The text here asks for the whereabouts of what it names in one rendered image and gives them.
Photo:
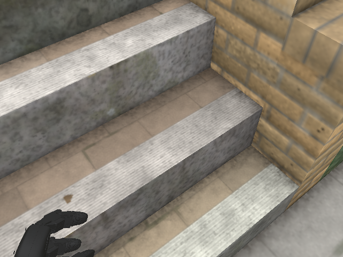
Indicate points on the left robot hand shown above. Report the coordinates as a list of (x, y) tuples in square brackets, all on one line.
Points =
[(36, 241)]

